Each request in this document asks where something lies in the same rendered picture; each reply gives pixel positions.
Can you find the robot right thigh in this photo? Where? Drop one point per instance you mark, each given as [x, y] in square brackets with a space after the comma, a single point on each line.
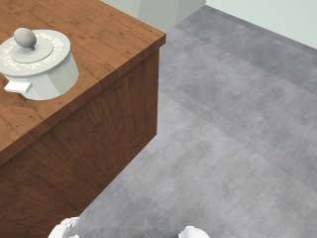
[191, 232]

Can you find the knob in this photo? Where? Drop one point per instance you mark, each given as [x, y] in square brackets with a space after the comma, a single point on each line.
[25, 38]

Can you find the left robot hand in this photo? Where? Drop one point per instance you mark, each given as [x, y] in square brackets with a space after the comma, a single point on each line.
[60, 231]

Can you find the pot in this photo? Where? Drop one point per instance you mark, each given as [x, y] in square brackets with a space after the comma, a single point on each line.
[46, 86]

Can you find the table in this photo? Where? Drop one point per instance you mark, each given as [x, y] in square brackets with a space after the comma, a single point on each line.
[57, 155]

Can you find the lid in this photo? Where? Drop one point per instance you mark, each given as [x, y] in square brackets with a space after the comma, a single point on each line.
[51, 50]

